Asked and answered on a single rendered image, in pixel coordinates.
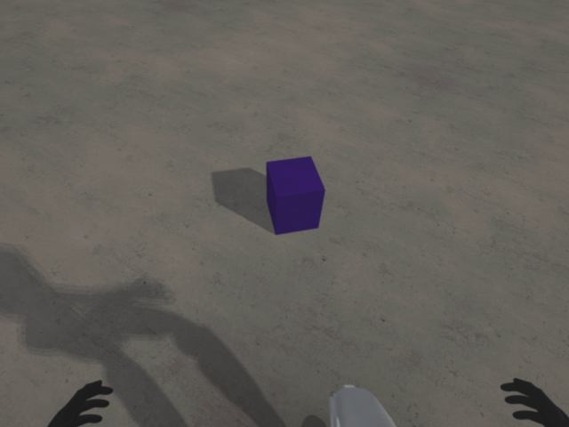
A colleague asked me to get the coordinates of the left robot hand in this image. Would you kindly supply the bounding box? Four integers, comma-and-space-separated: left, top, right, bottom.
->
47, 380, 113, 427

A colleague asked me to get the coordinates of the carton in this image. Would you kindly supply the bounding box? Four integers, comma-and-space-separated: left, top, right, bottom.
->
267, 157, 325, 235

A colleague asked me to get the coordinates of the right robot hand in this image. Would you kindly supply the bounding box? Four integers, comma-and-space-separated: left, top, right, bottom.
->
501, 378, 569, 427

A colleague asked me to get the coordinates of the right robot thigh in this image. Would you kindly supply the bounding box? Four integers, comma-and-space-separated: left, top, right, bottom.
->
329, 387, 396, 427

